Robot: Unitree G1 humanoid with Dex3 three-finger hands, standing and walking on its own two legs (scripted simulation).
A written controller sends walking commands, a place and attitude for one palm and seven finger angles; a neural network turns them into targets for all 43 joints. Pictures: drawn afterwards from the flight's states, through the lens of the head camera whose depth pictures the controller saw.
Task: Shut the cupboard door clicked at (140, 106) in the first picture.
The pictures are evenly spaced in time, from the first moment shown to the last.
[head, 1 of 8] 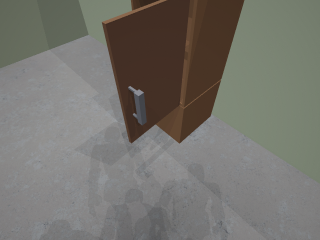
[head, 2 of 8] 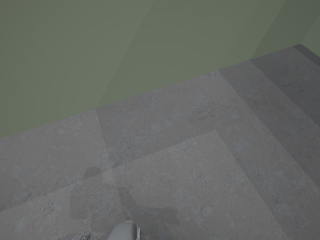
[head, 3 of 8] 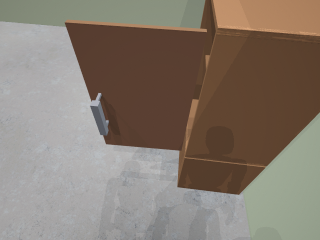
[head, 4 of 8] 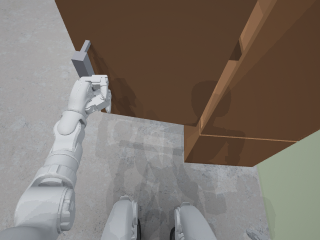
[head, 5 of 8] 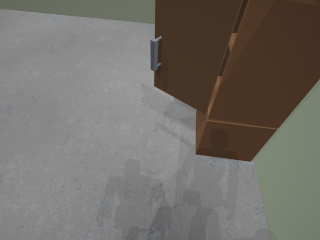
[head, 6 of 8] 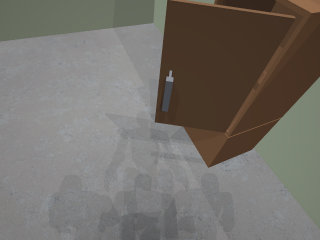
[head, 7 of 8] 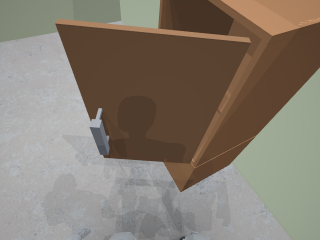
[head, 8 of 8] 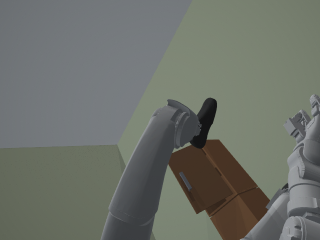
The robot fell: yes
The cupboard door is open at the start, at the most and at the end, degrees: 92 92 59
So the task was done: no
